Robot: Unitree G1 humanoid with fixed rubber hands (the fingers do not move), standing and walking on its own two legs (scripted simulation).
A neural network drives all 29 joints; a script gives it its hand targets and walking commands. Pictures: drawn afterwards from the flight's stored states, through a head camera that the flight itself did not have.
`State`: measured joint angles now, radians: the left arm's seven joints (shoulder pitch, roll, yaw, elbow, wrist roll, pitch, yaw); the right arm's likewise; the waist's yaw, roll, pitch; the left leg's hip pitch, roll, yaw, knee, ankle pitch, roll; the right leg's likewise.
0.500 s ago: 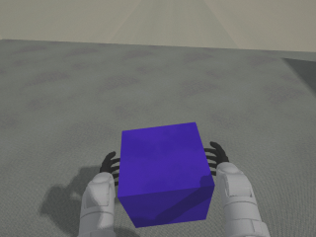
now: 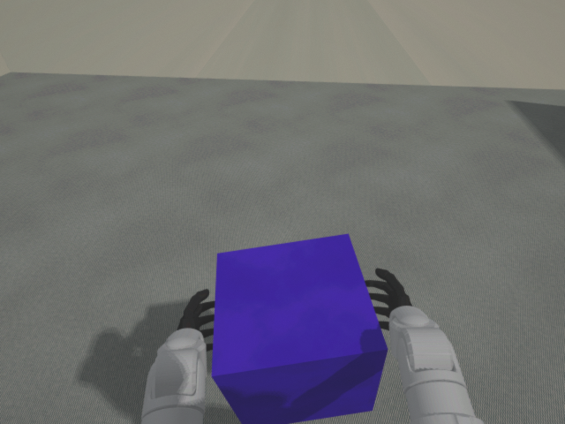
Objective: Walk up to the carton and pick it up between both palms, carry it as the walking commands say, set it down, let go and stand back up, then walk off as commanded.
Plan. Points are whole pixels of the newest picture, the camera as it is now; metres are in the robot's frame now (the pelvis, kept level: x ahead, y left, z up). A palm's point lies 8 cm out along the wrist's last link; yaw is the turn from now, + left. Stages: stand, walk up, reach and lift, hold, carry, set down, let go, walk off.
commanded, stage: set down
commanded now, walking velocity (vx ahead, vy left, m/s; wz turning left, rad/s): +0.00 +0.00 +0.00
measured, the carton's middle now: (296, 333) +0.30 +0.04 -0.04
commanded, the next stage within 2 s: none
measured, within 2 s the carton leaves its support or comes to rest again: neither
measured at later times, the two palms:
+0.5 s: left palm (189, 347) +0.26 +0.22 -0.04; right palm (375, 328) +0.31 -0.09 -0.03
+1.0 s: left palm (205, 365) +0.28 +0.21 -0.14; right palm (369, 349) +0.33 -0.09 -0.13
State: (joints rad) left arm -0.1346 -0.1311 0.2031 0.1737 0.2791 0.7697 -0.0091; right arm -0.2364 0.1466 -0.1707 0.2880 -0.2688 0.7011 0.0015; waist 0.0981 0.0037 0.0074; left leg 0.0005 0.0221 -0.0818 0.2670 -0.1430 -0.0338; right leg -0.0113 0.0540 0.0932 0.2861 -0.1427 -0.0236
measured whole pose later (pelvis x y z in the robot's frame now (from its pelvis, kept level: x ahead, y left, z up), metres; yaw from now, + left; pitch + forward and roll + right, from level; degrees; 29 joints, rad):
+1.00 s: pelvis -0.05 +0.01 -0.08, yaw +0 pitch +26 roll +1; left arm -0.44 -0.14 0.47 0.48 0.26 0.29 -0.03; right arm -0.53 0.19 -0.39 0.54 -0.31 0.25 -0.01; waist 0.07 -0.04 -0.12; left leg -1.04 -0.04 -0.08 0.88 -0.29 -0.04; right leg -1.06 0.08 0.12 0.91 -0.29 0.02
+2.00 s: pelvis -0.08 +0.01 -0.23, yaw +1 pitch +41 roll +1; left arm -0.77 0.02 0.45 0.68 0.13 0.26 0.03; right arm -0.90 0.06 -0.37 0.76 -0.20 0.22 -0.11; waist 0.06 -0.06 -0.19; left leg -1.79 -0.09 -0.09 1.55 -0.48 -0.07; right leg -1.80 0.14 0.11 1.57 -0.48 0.05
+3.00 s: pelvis -0.10 +0.02 -0.36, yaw +1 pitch +44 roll +1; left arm -1.15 0.16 0.41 0.78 0.07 0.25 0.06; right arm -1.26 -0.08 -0.36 0.84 -0.11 0.21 -0.15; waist 0.05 -0.05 0.10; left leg -2.21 -0.13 -0.08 1.96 -0.52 -0.10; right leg -2.21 0.18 0.10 1.96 -0.52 0.09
